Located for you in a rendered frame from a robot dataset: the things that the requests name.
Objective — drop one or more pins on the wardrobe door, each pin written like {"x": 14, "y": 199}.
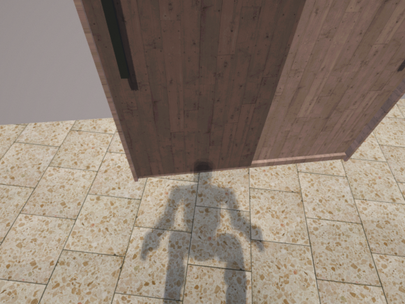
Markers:
{"x": 346, "y": 58}
{"x": 203, "y": 74}

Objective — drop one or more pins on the handle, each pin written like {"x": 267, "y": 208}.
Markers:
{"x": 116, "y": 39}

